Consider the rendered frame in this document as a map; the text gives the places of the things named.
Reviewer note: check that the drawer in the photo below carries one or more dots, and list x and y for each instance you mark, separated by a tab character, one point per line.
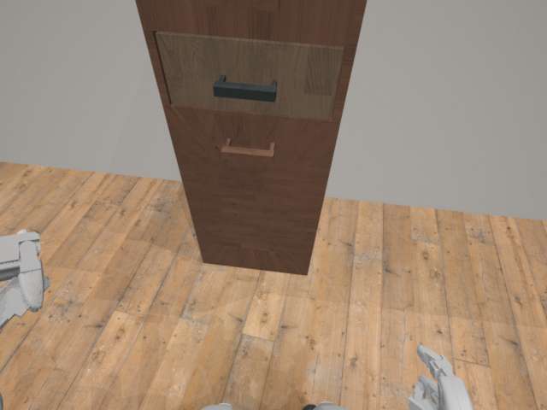
306	74

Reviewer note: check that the cabinet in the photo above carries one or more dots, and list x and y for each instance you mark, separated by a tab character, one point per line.
250	214

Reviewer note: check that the robot left hand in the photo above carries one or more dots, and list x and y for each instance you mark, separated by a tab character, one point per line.
19	262

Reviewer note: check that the robot right hand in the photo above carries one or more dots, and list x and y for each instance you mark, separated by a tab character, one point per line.
449	394

